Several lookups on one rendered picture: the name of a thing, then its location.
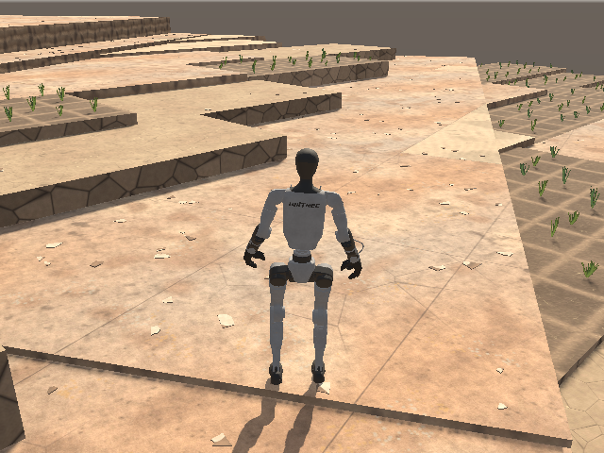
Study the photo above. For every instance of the right robot upper arm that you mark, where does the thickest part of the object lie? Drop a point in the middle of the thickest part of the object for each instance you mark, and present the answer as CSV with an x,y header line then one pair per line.
x,y
335,201

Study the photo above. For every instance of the robot left forearm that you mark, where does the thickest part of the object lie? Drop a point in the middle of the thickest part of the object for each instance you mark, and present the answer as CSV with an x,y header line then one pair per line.
x,y
254,242

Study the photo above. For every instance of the robot left hand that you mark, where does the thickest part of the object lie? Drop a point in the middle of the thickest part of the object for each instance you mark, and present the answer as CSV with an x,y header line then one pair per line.
x,y
247,257

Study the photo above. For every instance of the robot right hand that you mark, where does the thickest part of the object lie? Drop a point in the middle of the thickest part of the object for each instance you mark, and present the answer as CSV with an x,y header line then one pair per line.
x,y
349,265

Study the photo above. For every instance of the robot right forearm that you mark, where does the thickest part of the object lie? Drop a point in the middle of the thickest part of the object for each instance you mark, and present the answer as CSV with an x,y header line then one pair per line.
x,y
350,249

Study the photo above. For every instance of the right robot thigh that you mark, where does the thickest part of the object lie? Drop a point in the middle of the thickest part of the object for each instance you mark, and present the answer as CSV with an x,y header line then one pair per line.
x,y
323,277

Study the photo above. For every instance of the robot thigh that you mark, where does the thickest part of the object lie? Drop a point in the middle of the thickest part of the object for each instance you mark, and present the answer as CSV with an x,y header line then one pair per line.
x,y
278,276
323,277

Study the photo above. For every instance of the left robot thigh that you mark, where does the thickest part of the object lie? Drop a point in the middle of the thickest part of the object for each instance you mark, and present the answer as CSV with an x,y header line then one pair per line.
x,y
278,276

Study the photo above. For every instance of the left robot upper arm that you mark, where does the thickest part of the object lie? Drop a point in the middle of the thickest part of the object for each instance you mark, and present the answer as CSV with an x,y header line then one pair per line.
x,y
274,198

